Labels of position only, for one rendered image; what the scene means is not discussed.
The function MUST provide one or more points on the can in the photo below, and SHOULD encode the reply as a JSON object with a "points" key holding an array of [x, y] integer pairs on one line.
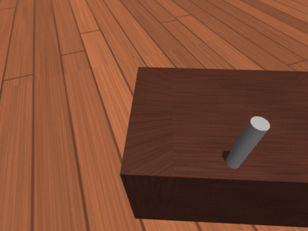
{"points": [[252, 134]]}

